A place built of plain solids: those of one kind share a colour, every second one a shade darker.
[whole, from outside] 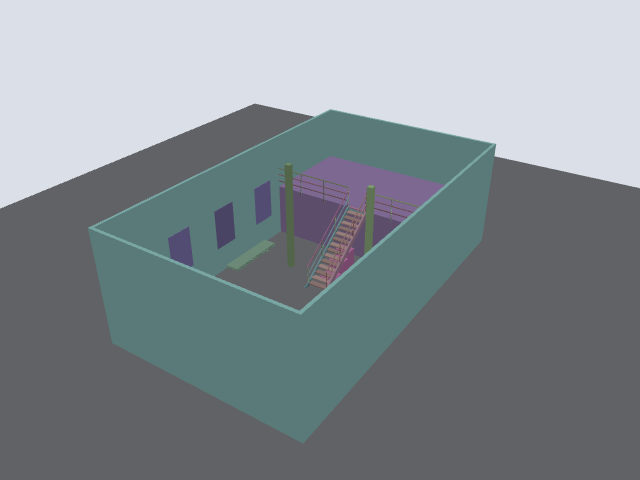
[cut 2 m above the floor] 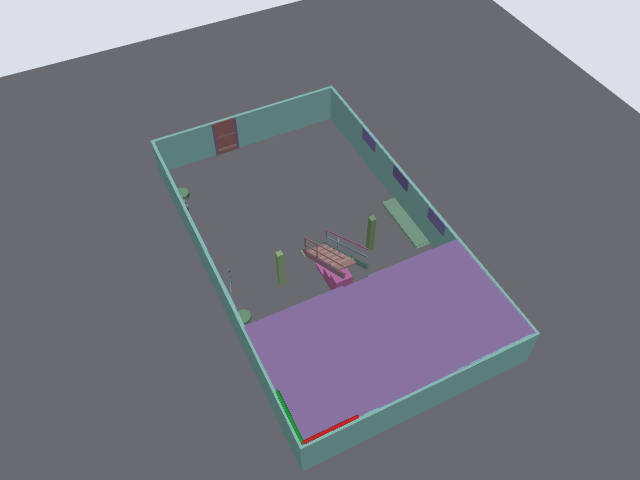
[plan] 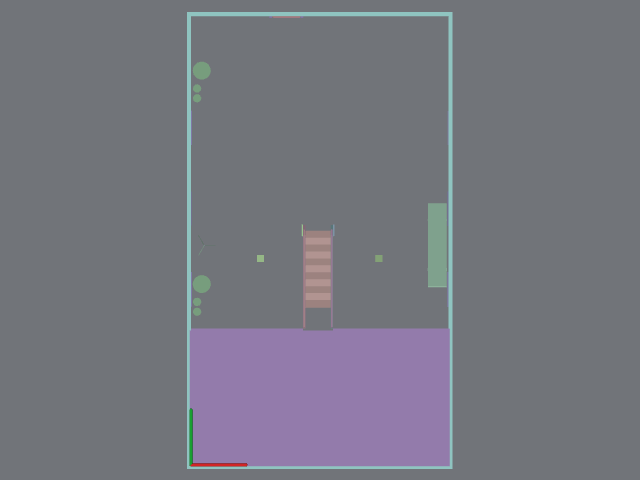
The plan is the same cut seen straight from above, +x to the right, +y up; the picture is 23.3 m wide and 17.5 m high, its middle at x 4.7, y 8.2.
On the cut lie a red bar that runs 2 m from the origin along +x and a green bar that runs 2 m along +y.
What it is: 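A pumping station 9.4 x 16.4 m, 5.5 m high; the engine floor; at the rear the gallery 4.9 m deep at 2.70 m over closed stores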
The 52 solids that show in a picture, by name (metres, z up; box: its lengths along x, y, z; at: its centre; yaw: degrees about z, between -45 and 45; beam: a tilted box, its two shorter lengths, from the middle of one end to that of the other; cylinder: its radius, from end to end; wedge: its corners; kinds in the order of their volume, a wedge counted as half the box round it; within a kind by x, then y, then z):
{
 "loft_1": {"box": [4.13, 0.09, 2.75], "at": [2.02, 4.93, 1.33]},
 "loft_2": {"box": [9.48, 4.95, 2.75], "at": [4.69, 2.42, 1.33]},
 "loft_3": {"box": [4.25, 0.09, 2.75], "at": [7.3, 4.93, 1.33]},
 "wall_1": {"box": [0.15, 16.66, 5.51], "at": [-0.07, 8.18, 2.71]},
 "wall_2": {"box": [9.68, 0.15, 5.51], "at": [4.69, -0.07, 2.71]},
 "wall_3": {"box": [9.68, 0.15, 5.51], "at": [4.69, 16.43, 2.71]},
 "wall_4": {"box": [0.15, 16.66, 5.51], "at": [9.46, 8.18, 2.71]},
 "under_1": {"box": [0.78, 0.52, 1.06], "at": [4.63, 6.06, 0.48]},
 "under_2": {"box": [0.78, 0.58, 0.75], "at": [4.63, 6.65, 0.33]},
 "under_3": {"box": [0.78, 0.72, 0.21], "at": [4.63, 7.35, 0.06]},
 "post_1": {"box": [0.26, 0.26, 5.51], "at": [2.53, 7.53, 2.71]},
 "post_2": {"box": [0.26, 0.26, 5.51], "at": [6.85, 7.53, 2.71]},
 "stair_string_right_1": {"wedge": [[4.08, 4.98, 2.42], [4.08, 4.98, 2.73], [4.08, 8.37, 0.0], [4.08, 8.37, 0.31], [4.17, 4.98, 2.42], [4.17, 4.98, 2.73], [4.17, 8.37, 0.0], [4.17, 8.37, 0.31]]},
 "stair_string_left_1": {"wedge": [[5.09, 4.98, 2.42], [5.09, 4.98, 2.73], [5.09, 8.37, 0.0], [5.09, 8.37, 0.31], [5.18, 4.98, 2.42], [5.18, 4.98, 2.73], [5.18, 8.37, 0.0], [5.18, 8.37, 0.31]]},
 "winf_1": {"box": [0.028, 1.26, 2.03], "at": [9.37, 6.4, 2.35]},
 "winf_2": {"box": [0.028, 1.26, 2.03], "at": [9.37, 9.34, 2.35]},
 "winf_3": {"box": [0.028, 1.26, 2.03], "at": [9.37, 12.29, 2.35]},
 "stair_kneerail_right_1": {"wedge": [[4.11, 4.99, 3.12], [4.11, 5.02, 3.15], [4.11, 8.56, 0.58], [4.11, 8.58, 0.61], [4.15, 4.99, 3.12], [4.15, 5.02, 3.15], [4.15, 8.56, 0.58], [4.15, 8.58, 0.61]]},
 "stair_kneerail_left_1": {"wedge": [[5.11, 4.99, 3.12], [5.11, 5.02, 3.15], [5.11, 8.56, 0.58], [5.11, 8.58, 0.61], [5.15, 4.99, 3.12], [5.15, 5.02, 3.15], [5.15, 8.56, 0.58], [5.15, 8.58, 0.61]]},
 "stair_handrail_right_1": {"wedge": [[4.11, 4.99, 3.58], [4.11, 5.02, 3.62], [4.11, 8.56, 1.04], [4.11, 8.58, 1.08], [4.15, 4.99, 3.58], [4.15, 5.02, 3.62], [4.15, 8.56, 1.04], [4.15, 8.58, 1.08]]},
 "stair_handrail_left_1": {"wedge": [[5.11, 4.99, 3.58], [5.11, 5.02, 3.62], [5.11, 8.56, 1.04], [5.11, 8.58, 1.08], [5.15, 4.99, 3.58], [5.15, 5.02, 3.62], [5.15, 8.56, 1.04], [5.15, 8.58, 1.08]]},
 "hose_1": {"cylinder": 0.15, "from": [0.22, 5.58, 0.21], "to": [0.22, 5.58, 0.28]},
 "hose_2": {"cylinder": 0.15, "from": [0.22, 5.94, 0.21], "to": [0.22, 5.94, 0.28]},
 "hose_3": {"cylinder": 0.15, "from": [0.22, 13.37, 0.21], "to": [0.22, 13.37, 0.28]},
 "hose_4": {"cylinder": 0.15, "from": [0.22, 13.73, 0.21], "to": [0.22, 13.73, 0.28]},
 "hose_5": {"cylinder": 0.33, "from": [0.39, 6.59, 0.0], "to": [0.39, 6.59, 0.15]},
 "hose_6": {"cylinder": 0.33, "from": [0.39, 14.38, 0.0], "to": [0.39, 14.38, 0.2]},
 "stair_tread_1": {"wedge": [[4.17, 4.98, 2.46], [4.17, 4.98, 2.52], [4.17, 5.25, 2.47], [4.17, 5.25, 2.52], [5.09, 4.97, 2.46], [5.09, 4.97, 2.52], [5.09, 5.25, 2.46], [5.09, 5.25, 2.52]]},
 "stair_tread_2": {"wedge": [[4.17, 5.23, 2.29], [4.17, 5.23, 2.35], [4.17, 5.51, 2.29], [4.17, 5.51, 2.35], [5.09, 5.23, 2.29], [5.09, 5.23, 2.35], [5.09, 5.51, 2.29], [5.09, 5.51, 2.35]]},
 "stair_tread_3": {"wedge": [[4.17, 5.48, 2.11], [4.17, 5.48, 2.17], [4.17, 5.76, 2.11], [4.17, 5.76, 2.17], [5.09, 5.48, 2.11], [5.09, 5.48, 2.17], [5.09, 5.76, 2.11], [5.09, 5.76, 2.17]]},
 "stair_tread_4": {"wedge": [[4.17, 5.73, 1.93], [4.17, 5.73, 1.99], [4.17, 6.01, 1.93], [4.17, 6.01, 1.99], [5.09, 5.73, 1.93], [5.09, 5.73, 1.99], [5.09, 6.01, 1.93], [5.09, 6.01, 1.98]]},
 "stair_tread_5": {"wedge": [[4.17, 5.99, 1.74], [4.17, 5.99, 1.8], [4.17, 6.26, 1.74], [4.17, 6.26, 1.8], [5.09, 5.99, 1.74], [5.09, 5.99, 1.8], [5.09, 6.26, 1.75], [5.09, 6.26, 1.81]]},
 "stair_tread_6": {"wedge": [[4.17, 6.24, 1.56], [4.17, 6.24, 1.62], [4.17, 6.52, 1.56], [4.17, 6.52, 1.62], [5.09, 6.24, 1.57], [5.09, 6.24, 1.63], [5.09, 6.51, 1.57], [5.09, 6.51, 1.63]]},
 "stair_tread_7": {"wedge": [[4.17, 6.49, 1.38], [4.17, 6.49, 1.44], [4.17, 6.77, 1.38], [4.17, 6.77, 1.44], [5.09, 6.49, 1.38], [5.09, 6.49, 1.44], [5.09, 6.77, 1.38], [5.09, 6.77, 1.44]]},
 "stair_tread_8": {"wedge": [[4.17, 6.74, 1.21], [4.17, 6.75, 1.27], [4.17, 7.02, 1.21], [4.17, 7.02, 1.26], [5.09, 6.74, 1.2], [5.09, 6.74, 1.26], [5.09, 7.02, 1.2], [5.09, 7.02, 1.26]]},
 "stair_tread_9": {"wedge": [[4.17, 7.0, 1.02], [4.17, 7.0, 1.08], [4.17, 7.28, 1.02], [4.17, 7.28, 1.08], [5.09, 7.0, 1.02], [5.09, 7.0, 1.08], [5.09, 7.28, 1.02], [5.09, 7.28, 1.08]]},
 "stair_tread_10": {"wedge": [[4.17, 7.25, 0.84], [4.17, 7.25, 0.9], [4.17, 7.53, 0.84], [4.17, 7.53, 0.9], [5.09, 7.25, 0.84], [5.09, 7.25, 0.9], [5.09, 7.53, 0.84], [5.09, 7.53, 0.9]]},
 "stair_tread_11": {"wedge": [[4.17, 7.5, 0.66], [4.17, 7.5, 0.72], [4.17, 7.78, 0.66], [4.17, 7.78, 0.72], [5.09, 7.5, 0.66], [5.09, 7.5, 0.72], [5.09, 7.78, 0.66], [5.09, 7.78, 0.72]]},
 "stair_tread_12": {"wedge": [[4.17, 7.75, 0.48], [4.17, 7.75, 0.54], [4.17, 8.03, 0.48], [4.17, 8.03, 0.54], [5.09, 7.75, 0.48], [5.09, 7.75, 0.54], [5.09, 8.03, 0.48], [5.09, 8.03, 0.54]]},
 "stair_tread_13": {"wedge": [[4.17, 8.01, 0.31], [4.17, 8.01, 0.37], [4.17, 8.28, 0.3], [4.17, 8.28, 0.36], [5.09, 8.01, 0.3], [5.09, 8.01, 0.36], [5.09, 8.29, 0.3], [5.09, 8.29, 0.36]]},
 "stair_tread_14": {"wedge": [[4.17, 8.26, 0.12], [4.17, 8.26, 0.18], [4.17, 8.54, 0.12], [4.17, 8.54, 0.18], [5.09, 8.26, 0.12], [5.09, 8.26, 0.18], [5.09, 8.54, 0.12], [5.09, 8.54, 0.18]]},
 "door_leaf_1": {"box": [1.02, 0.04, 2.1], "at": [3.47, 16.34, 1.0]},
 "planks_1": {"box": [0.68, 3.03, 0.038], "at": [8.98, 8.03, 0.21]},
 "door_jamb_1": {"box": [0.1, 0.07, 2.21], "at": [2.9, 16.32, 1.05]},
 "door_jamb_2": {"box": [0.1, 0.07, 2.21], "at": [4.04, 16.32, 1.05]},
 "kneerail_1": {"box": [4.13, 0.041, 0.041], "at": [2.06, 5.0, 3.39]},
 "kneerail_2": {"box": [4.25, 0.041, 0.041], "at": [7.26, 5.0, 3.04]},
 "kneerail_3": {"box": [4.25, 0.041, 0.041], "at": [7.26, 5.0, 3.39]},
 "handrail_1": {"box": [4.13, 0.041, 0.041], "at": [2.06, 5.0, 3.75]},
 "handrail_2": {"box": [4.25, 0.041, 0.041], "at": [7.26, 5.0, 3.75]},
 "door_ledge_1": {"box": [0.96, 0.024, 0.14], "at": [3.47, 16.31, 0.29]},
 "door_ledge_2": {"box": [0.96, 0.024, 0.14], "at": [3.47, 16.31, 1.07]}
}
